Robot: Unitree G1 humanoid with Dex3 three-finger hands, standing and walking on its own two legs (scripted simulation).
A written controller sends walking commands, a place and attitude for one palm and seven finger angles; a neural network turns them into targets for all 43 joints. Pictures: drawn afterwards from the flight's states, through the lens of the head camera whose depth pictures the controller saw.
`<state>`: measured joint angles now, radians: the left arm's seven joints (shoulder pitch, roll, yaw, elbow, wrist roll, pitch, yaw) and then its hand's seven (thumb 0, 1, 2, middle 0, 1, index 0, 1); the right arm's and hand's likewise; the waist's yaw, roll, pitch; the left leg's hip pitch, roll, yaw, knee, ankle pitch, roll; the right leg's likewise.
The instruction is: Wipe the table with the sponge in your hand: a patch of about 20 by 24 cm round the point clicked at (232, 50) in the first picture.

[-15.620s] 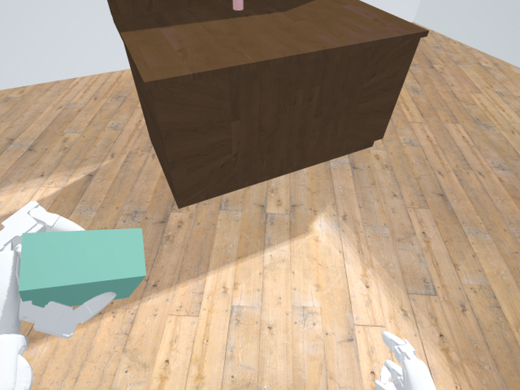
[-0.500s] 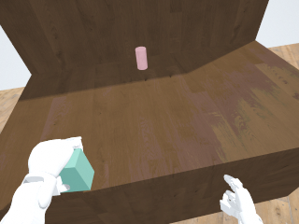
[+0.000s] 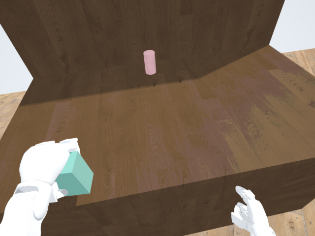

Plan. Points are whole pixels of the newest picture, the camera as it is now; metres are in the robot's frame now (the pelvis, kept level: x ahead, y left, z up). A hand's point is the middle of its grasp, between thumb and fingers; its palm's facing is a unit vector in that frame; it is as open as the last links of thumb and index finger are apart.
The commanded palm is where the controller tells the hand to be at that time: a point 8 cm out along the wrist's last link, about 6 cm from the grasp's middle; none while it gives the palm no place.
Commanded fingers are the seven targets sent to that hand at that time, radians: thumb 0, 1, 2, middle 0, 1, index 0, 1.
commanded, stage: move the sponge above the wiping area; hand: left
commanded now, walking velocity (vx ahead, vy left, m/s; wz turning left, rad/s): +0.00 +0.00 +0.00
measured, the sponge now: (64, 178) +0.20 +0.29 +0.05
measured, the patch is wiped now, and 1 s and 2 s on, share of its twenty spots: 0.00 0.00 0.00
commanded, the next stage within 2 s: lower the sponge onto the table in 1.90 s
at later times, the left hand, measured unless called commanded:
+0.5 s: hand (50, 160) +0.21 +0.30 +0.11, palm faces +0.13 -0.03 -0.99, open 9.9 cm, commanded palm +0.18 +0.29 +0.16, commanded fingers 0.00 0.10 1.30 -1.20 -1.60 -1.20 -1.60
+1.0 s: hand (42, 156) +0.22 +0.32 +0.12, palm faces +0.12 -0.04 -0.99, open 9.9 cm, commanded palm +0.18 +0.30 +0.16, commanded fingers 0.00 0.10 1.30 -1.20 -1.60 -1.20 -1.60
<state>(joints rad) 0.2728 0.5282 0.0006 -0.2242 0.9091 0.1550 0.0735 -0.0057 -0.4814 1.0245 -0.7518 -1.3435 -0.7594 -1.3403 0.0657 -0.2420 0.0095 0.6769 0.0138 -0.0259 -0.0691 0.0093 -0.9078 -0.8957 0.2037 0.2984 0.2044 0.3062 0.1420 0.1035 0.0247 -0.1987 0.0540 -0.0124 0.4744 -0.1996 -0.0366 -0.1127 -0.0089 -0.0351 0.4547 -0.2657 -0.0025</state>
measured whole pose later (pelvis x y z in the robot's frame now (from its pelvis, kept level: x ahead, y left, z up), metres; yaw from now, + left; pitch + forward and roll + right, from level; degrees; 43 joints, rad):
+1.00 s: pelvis +0.00 +0.00 +0.00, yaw +0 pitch -4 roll +0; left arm 0.15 0.53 0.07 -0.12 0.86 0.34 0.06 -0.01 -0.48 1.02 -0.75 -1.35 -0.76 -1.35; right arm 0.03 -0.25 0.03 0.70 0.04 0.00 -0.06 0.01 -0.91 -0.90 0.21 0.30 0.21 0.31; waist 0.11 0.11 0.01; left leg -0.19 0.05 -0.01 0.44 -0.18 -0.03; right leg -0.12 -0.02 -0.03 0.44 -0.25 0.00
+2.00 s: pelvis +0.00 +0.00 +0.00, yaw +1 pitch -4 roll +0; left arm 0.18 0.52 0.02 -0.12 0.85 0.39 -0.04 -0.01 -0.47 1.02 -0.75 -1.36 -0.75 -1.35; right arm 0.03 -0.27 0.05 0.67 0.05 0.01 -0.05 0.01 -0.91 -0.90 0.21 0.30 0.22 0.31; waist 0.10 0.12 0.01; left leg -0.21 0.04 -0.02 0.45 -0.18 -0.03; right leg -0.13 -0.02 -0.04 0.46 -0.26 0.00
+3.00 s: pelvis +0.00 +0.00 +0.00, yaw +1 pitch -4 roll -1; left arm 0.23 0.48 -0.05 -0.08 0.95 0.16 0.02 -0.01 -0.48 1.02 -0.76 -1.35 -0.76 -1.35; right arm 0.06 -0.26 0.01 0.68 0.02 -0.04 -0.09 0.01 -0.91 -0.90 0.20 0.30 0.21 0.31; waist 0.13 0.10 0.03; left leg -0.22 0.04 -0.03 0.48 -0.19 -0.03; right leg -0.13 -0.01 -0.04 0.46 -0.26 0.00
